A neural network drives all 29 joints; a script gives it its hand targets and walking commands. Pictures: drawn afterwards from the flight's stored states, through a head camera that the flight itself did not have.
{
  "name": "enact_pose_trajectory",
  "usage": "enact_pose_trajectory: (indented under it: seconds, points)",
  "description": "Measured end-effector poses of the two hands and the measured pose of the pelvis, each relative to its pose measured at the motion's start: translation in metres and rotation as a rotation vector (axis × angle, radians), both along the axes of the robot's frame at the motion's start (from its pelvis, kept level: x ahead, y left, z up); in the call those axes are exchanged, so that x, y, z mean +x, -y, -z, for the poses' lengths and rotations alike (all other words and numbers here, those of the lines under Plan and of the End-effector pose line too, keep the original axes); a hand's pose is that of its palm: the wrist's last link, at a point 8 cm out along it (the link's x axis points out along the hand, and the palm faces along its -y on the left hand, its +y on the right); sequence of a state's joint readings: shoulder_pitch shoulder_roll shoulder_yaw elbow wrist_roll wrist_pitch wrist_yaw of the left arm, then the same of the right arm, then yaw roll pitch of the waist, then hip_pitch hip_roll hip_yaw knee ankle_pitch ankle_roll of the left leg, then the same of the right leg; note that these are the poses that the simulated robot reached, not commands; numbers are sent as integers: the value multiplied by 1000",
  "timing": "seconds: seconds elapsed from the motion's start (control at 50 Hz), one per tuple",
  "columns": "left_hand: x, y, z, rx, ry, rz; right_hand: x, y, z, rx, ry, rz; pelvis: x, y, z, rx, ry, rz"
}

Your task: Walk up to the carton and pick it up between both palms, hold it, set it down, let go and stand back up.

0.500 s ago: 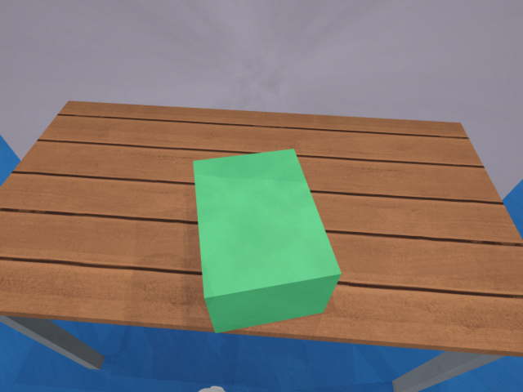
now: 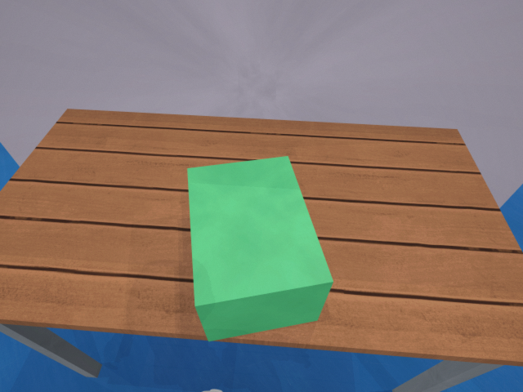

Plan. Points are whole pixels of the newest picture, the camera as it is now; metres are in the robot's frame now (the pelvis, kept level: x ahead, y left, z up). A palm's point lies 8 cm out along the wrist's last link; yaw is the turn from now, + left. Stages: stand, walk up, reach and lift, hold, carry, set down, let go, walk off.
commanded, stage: walk up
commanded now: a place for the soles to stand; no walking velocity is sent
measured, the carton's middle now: (250, 242) +0.37 +0.05 +0.00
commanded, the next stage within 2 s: none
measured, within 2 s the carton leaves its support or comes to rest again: neither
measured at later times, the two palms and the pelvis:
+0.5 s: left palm out of the picture +0.08 +0.32 -0.10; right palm out of the picture +0.10 -0.32 -0.10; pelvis +0.02 +0.00 +0.00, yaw +0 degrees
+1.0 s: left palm out of the picture +0.09 +0.29 -0.10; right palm out of the picture +0.11 -0.36 -0.11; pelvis +0.03 -0.03 +0.00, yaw -1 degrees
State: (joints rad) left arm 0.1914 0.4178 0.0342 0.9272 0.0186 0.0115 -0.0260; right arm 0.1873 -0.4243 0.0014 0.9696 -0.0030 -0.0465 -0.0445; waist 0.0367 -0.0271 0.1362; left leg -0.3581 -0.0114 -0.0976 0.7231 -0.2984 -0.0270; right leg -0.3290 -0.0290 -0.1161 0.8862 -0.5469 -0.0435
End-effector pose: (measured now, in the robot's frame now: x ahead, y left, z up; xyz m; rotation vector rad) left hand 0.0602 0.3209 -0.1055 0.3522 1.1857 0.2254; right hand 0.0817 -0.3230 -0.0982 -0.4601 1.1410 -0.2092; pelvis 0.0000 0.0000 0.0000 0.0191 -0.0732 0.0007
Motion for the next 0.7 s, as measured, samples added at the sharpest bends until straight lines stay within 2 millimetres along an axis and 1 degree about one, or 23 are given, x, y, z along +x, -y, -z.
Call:
enact_pose_trajectory:
  seconds: [0.06,0.12,0.18,0.24,0.32,0.38,0.44,0.5,0.58,0.64,0.7]
  points:
    - [-2,8,2,11,-2,3,0,10,8,5,3,3,-2,9,6,9,8,5]
    - [1,14,-2,15,2,6,-1,13,8,16,-4,15,0,15,3,7,18,11]
    - [6,14,-9,23,13,9,3,15,6,20,-5,14,4,16,-1,7,17,10]
    - [10,12,-10,25,10,10,7,16,5,14,-14,9,8,14,-2,5,5,8]
    - [12,4,-6,20,-6,8,11,12,3,-1,-30,7,12,6,-1,-6,-12,7]
    - [15,-3,-1,7,-6,7,13,2,1,-8,-30,6,15,-2,-1,-14,-14,7]
    - [16,-5,-1,1,-13,4,15,-5,-2,-2,-23,8,16,-6,-3,-19,-14,7]
    - [15,-4,-1,2,-18,2,14,-5,0,5,-25,9,16,-4,-2,-15,-16,7]
    - [14,4,-1,9,-21,3,14,-1,6,21,-26,13,16,4,0,-6,-15,8]
    - [18,5,-4,14,-18,2,18,0,7,27,-24,13,20,6,-1,-3,-11,7]
    - [21,3,-4,17,-22,1,23,2,7,20,-30,8,24,4,-1,-4,-18,5]
